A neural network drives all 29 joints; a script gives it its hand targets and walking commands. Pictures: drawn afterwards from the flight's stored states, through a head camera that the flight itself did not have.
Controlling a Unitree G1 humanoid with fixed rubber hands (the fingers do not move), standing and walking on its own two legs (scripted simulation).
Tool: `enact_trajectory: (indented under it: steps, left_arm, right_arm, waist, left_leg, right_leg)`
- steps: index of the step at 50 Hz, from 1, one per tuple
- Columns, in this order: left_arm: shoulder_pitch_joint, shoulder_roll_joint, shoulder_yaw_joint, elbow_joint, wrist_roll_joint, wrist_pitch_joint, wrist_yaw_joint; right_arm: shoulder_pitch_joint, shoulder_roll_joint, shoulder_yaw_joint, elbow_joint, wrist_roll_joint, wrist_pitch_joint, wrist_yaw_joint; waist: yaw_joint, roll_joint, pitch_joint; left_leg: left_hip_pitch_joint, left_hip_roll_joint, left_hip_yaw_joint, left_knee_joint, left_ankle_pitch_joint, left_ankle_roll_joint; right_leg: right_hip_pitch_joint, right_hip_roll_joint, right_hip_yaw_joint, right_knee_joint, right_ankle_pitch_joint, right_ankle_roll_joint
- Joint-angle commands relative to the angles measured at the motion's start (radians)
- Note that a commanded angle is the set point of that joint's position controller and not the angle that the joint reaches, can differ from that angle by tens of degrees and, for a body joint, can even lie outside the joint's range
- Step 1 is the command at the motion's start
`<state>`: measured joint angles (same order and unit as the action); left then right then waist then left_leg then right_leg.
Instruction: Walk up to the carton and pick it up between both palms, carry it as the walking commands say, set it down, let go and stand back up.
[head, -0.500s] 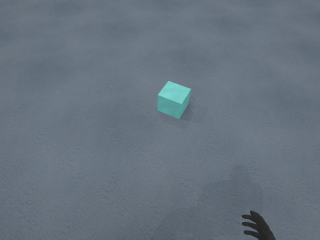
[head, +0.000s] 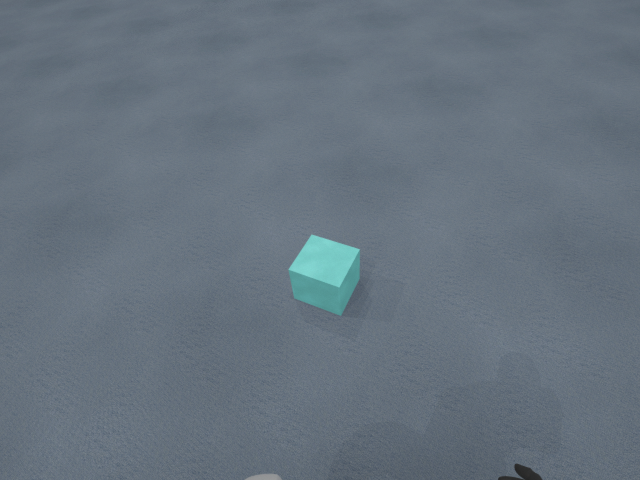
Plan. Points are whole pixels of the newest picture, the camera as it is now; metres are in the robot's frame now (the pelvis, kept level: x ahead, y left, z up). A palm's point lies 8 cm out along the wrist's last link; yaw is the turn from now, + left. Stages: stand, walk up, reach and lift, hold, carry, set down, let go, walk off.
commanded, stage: walk up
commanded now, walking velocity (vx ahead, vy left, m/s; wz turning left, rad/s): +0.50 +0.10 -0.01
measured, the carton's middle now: (326, 274) +0.94 +0.08 -0.69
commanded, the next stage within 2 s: none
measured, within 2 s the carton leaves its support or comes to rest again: neither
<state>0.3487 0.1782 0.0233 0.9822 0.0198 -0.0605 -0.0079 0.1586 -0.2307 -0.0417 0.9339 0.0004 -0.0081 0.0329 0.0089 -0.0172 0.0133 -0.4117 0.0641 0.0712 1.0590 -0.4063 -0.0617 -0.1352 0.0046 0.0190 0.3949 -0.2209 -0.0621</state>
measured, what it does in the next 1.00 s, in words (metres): walks ahead: left foot, then right foot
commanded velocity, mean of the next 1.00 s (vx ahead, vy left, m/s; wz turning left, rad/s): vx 0.43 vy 0.03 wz -0.01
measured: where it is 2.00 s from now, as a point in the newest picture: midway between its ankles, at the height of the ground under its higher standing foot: (347, 414)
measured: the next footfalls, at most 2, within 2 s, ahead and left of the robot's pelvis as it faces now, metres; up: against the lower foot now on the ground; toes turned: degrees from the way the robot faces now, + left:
left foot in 0.36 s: +0.29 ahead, +0.17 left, +0.00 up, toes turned +3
right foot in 0.80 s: +0.44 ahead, -0.13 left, +0.00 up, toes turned -4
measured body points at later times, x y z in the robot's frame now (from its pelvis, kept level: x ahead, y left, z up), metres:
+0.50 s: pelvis +0.21 +0.05 -0.02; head +0.23 +0.06 +0.43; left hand +0.23 +0.31 -0.17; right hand +0.28 -0.20 -0.15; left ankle +0.25 +0.17 -0.75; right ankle +0.15 -0.08 -0.66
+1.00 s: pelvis +0.35 -0.06 +0.00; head +0.36 -0.11 +0.45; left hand +0.39 +0.18 -0.13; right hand +0.37 -0.30 -0.17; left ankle +0.29 +0.12 -0.66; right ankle +0.40 -0.13 -0.75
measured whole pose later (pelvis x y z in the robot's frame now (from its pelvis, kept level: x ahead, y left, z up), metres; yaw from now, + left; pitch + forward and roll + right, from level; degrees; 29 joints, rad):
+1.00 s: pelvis +0.35 -0.06 +0.00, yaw -3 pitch -2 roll +6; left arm 0.30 0.16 0.03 1.00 0.02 -0.04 0.00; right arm 0.27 -0.22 -0.04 1.00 0.00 0.01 0.01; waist 0.00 0.01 0.04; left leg -0.30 0.05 0.08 0.99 -0.41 -0.06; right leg -0.25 -0.04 0.00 0.44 -0.16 -0.05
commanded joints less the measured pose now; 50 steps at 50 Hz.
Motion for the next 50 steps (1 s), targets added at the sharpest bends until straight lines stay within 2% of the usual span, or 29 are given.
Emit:
enact_trajectory:
  steps: [1,5,8,10,12,13,14,15,16,17,18,19,20,21,23,25,29,31,33,36,37,38,39,40,41,42,43,45,50]
  left_arm:
    - [0.211,0.197,0.041,0.028,0.005,-0.048,0.032]
    - [0.275,0.191,0.045,0.049,0.006,-0.048,0.043]
    - [0.276,0.191,0.052,0.048,0.011,-0.044,0.044]
    - [0.235,0.182,0.051,0.048,0.009,-0.038,0.041]
    - [0.187,0.170,0.042,0.048,0.002,-0.027,0.038]
    - [0.150,0.179,0.045,0.041,-0.007,-0.027,0.037]
    - [0.116,0.186,0.051,0.031,-0.021,-0.028,0.035]
    - [0.100,0.167,0.052,0.012,-0.034,-0.034,0.031]
    - [0.060,0.112,0.039,-0.037,-0.039,-0.043,0.025]
    - [0.057,0.126,0.047,-0.053,-0.025,-0.043,0.028]
    - [0.009,0.118,0.043,-0.061,-0.019,-0.038,0.022]
    - [-0.056,0.088,0.034,-0.077,-0.007,-0.037,0.012]
    - [-0.011,0.098,0.034,-0.061,0.002,-0.025,0.011]
    - [0.025,0.095,0.029,-0.040,0.002,-0.012,0.006]
    - [0.040,0.087,0.042,-0.017,0.016,0.017,-0.007]
    - [-0.002,0.081,0.043,-0.026,0.021,0.032,-0.020]
    - [-0.109,0.076,0.030,-0.060,0.013,0.049,-0.050]
    - [-0.121,0.087,0.027,-0.056,0.008,0.045,-0.054]
    - [-0.128,0.104,0.027,-0.052,0.010,0.032,-0.047]
    - [-0.052,0.133,0.034,-0.015,0.016,0.010,-0.025]
    - [0.031,0.157,0.047,0.023,0.015,0.001,-0.016]
    - [0.166,0.233,0.075,0.063,0.020,-0.006,-0.006]
    - [0.248,0.326,0.089,0.067,0.013,-0.001,0.004]
    - [0.218,0.332,0.080,0.052,0.009,0.002,0.013]
    - [0.153,0.313,0.066,0.028,0.010,0.000,0.019]
    - [0.089,0.261,0.058,0.016,0.001,-0.008,0.021]
    - [0.061,0.228,0.058,0.016,-0.009,-0.013,0.025]
    - [0.075,0.193,0.054,0.023,-0.012,-0.018,0.032]
    - [0.147,0.194,0.056,0.027,-0.014,-0.011,0.041]
  right_arm:
    - [-0.098,-0.051,-0.025,-0.060,-0.036,0.005,0.009]
    - [-0.195,-0.047,-0.017,-0.092,-0.034,-0.007,0.013]
    - [-0.252,-0.038,-0.011,-0.110,-0.029,-0.021,0.013]
    - [-0.261,-0.024,-0.005,-0.123,-0.016,-0.034,0.010]
    - [-0.175,-0.021,-0.003,-0.112,-0.011,-0.045,0.003]
    - [-0.081,-0.027,-0.006,-0.081,-0.014,-0.049,-0.005]
    - [0.074,-0.053,-0.017,-0.029,-0.023,-0.053,-0.012]
    - [0.251,-0.121,-0.038,0.028,-0.036,-0.057,-0.024]
    - [0.394,-0.245,-0.073,0.053,-0.054,-0.061,-0.038]
    - [0.421,-0.271,-0.077,0.046,-0.047,-0.060,-0.034]
    - [0.371,-0.228,-0.066,0.033,-0.049,-0.064,-0.032]
    - [0.323,-0.196,-0.054,0.022,-0.052,-0.070,-0.031]
    - [0.238,-0.142,-0.045,0.002,-0.036,-0.072,-0.028]
    - [0.168,-0.101,-0.030,-0.026,-0.032,-0.070,-0.024]
    - [0.202,-0.119,-0.033,-0.023,-0.019,-0.075,-0.034]
    - [0.221,-0.121,-0.034,-0.015,-0.021,-0.076,-0.037]
    - [0.157,-0.125,-0.043,-0.029,-0.028,-0.062,-0.029]
    - [0.138,-0.141,-0.051,-0.019,-0.027,-0.059,-0.028]
    - [0.162,-0.146,-0.053,0.022,-0.028,-0.048,-0.029]
    - [0.159,-0.170,-0.054,0.033,-0.026,-0.033,-0.033]
    - [0.175,-0.145,-0.048,0.040,-0.029,-0.027,-0.034]
    - [0.180,-0.095,-0.036,0.020,-0.027,-0.023,-0.034]
    - [0.190,-0.051,-0.024,-0.014,-0.025,-0.014,-0.033]
    - [0.192,-0.052,-0.026,-0.011,-0.035,-0.005,-0.030]
    - [0.200,-0.079,-0.043,0.016,-0.042,0.009,-0.028]
    - [0.226,-0.072,-0.047,0.045,-0.039,0.012,-0.027]
    - [0.281,-0.055,-0.042,0.073,-0.036,0.015,-0.027]
    - [0.270,-0.052,-0.039,0.085,-0.031,0.030,-0.029]
    - [0.209,-0.056,-0.041,0.076,-0.028,0.067,-0.029]
  waist:
    - [0.078,-0.048,0.163]
    - [0.114,-0.072,0.118]
    - [0.128,-0.105,0.122]
    - [0.108,-0.148,0.131]
    - [0.057,-0.180,0.102]
    - [0.007,-0.150,0.057]
    - [-0.063,-0.093,-0.040]
    - [-0.133,0.012,-0.163]
    - [-0.182,0.344,-0.245]
    - [-0.170,0.262,-0.292]
    - [-0.140,0.202,-0.201]
    - [-0.110,0.160,-0.093]
    - [-0.077,0.113,-0.058]
    - [-0.039,0.095,-0.029]
    - [-0.022,0.041,-0.023]
    - [-0.020,0.095,0.009]
    - [-0.006,0.228,0.116]
    - [-0.001,0.276,0.118]
    - [-0.003,0.330,0.067]
    - [0.028,0.175,-0.004]
    - [0.057,0.045,-0.047]
    - [0.115,-0.227,-0.082]
    - [0.125,-0.416,-0.068]
    - [0.091,-0.327,-0.008]
    - [0.048,-0.138,0.026]
    - [0.017,-0.078,0.044]
    - [0.004,-0.093,0.020]
    - [0.006,-0.128,-0.007]
    - [0.033,-0.119,0.041]
  left_leg:
    - [-0.240,0.025,-0.050,-0.126,0.191,-0.003]
    - [-0.339,0.015,-0.044,-0.186,0.164,0.000]
    - [-0.340,0.006,-0.022,-0.281,0.143,0.003]
    - [-0.261,-0.007,0.000,-0.387,0.137,0.011]
    - [-0.056,-0.045,0.046,-0.499,0.113,0.024]
    - [0.100,-0.068,0.068,-0.584,0.158,0.031]
    - [0.328,-0.064,0.058,-0.669,0.271,0.042]
    - [0.611,0.057,-0.072,-0.656,0.342,0.086]
    - [0.839,0.368,-0.427,-0.668,0.646,0.194]
    - [0.811,0.427,-0.512,-0.646,0.748,0.249]
    - [0.688,0.412,-0.474,-0.668,0.716,0.264]
    - [0.567,0.388,-0.438,-0.706,0.650,0.232]
    - [0.457,0.328,-0.359,-0.730,0.485,0.226]
    - [0.401,0.298,-0.295,-0.746,0.458,0.192]
    - [0.332,0.315,-0.262,-0.760,0.543,0.177]
    - [0.256,0.311,-0.210,-0.806,0.453,0.181]
    - [0.085,0.241,-0.101,-0.918,0.046,0.138]
    - [0.085,0.220,-0.064,-0.901,0.011,0.125]
    - [0.136,0.181,-0.030,-0.848,0.019,0.138]
    - [0.172,0.163,-0.018,-0.695,0.016,0.122]
    - [0.144,0.125,-0.006,-0.538,-0.054,0.106]
    - [0.027,0.040,0.035,-0.235,-0.149,0.070]
    - [-0.123,-0.046,-0.005,-0.003,-0.231,0.048]
    - [-0.179,-0.024,-0.071,0.076,-0.178,0.048]
    - [-0.182,-0.008,-0.117,0.108,-0.079,0.042]
    - [-0.141,0.016,-0.137,0.077,0.016,0.038]
    - [-0.104,0.024,-0.129,0.050,0.050,0.032]
    - [-0.054,0.009,-0.105,0.052,0.067,0.019]
    - [-0.061,0.000,-0.077,0.023,0.135,0.004]
  right_leg:
    - [0.083,-0.274,0.350,-0.248,0.194,-0.070]
    - [0.293,-0.292,0.319,-0.153,0.502,-0.085]
    - [0.344,-0.289,0.280,-0.116,0.618,-0.103]
    - [0.303,-0.257,0.228,-0.107,0.610,-0.095]
    - [0.198,-0.194,0.145,-0.045,0.666,-0.063]
    - [0.141,-0.167,0.103,0.044,0.747,-0.047]
    - [0.057,-0.132,0.058,0.218,0.743,-0.032]
    - [-0.158,-0.110,0.048,0.443,0.518,0.002]
    - [-0.492,0.032,-0.025,0.805,-0.214,0.057]
    - [-0.516,-0.016,0.066,0.925,-0.318,0.042]
    - [-0.531,-0.056,0.081,0.958,-0.284,0.040]
    - [-0.567,-0.084,0.084,0.924,-0.228,0.039]
    - [-0.519,-0.107,0.070,0.880,-0.171,0.034]
    - [-0.505,-0.111,0.053,0.841,-0.142,0.047]
    - [-0.476,-0.107,0.023,0.845,-0.096,0.079]
    - [-0.479,-0.112,-0.003,0.775,-0.029,0.096]
    - [-0.398,-0.120,-0.056,0.468,0.108,0.124]
    - [-0.302,-0.105,-0.092,0.319,0.122,0.125]
    - [-0.226,-0.089,-0.146,0.280,0.076,0.122]
    - [-0.112,-0.071,-0.189,0.182,0.057,0.100]
    - [-0.013,-0.069,-0.155,0.159,0.014,0.087]
    - [0.080,-0.202,0.110,0.027,-0.172,0.042]
    - [0.075,-0.389,0.538,-0.199,-0.368,-0.016]
    - [0.034,-0.436,0.662,-0.281,-0.384,-0.018]
    - [0.013,-0.429,0.648,-0.262,-0.235,0.024]
    - [-0.001,-0.352,0.503,-0.206,-0.035,0.066]
    - [0.008,-0.321,0.404,-0.170,0.100,0.080]
    - [0.021,-0.275,0.301,-0.139,0.305,0.092]
    - [0.023,-0.271,0.266,-0.156,0.297,0.086]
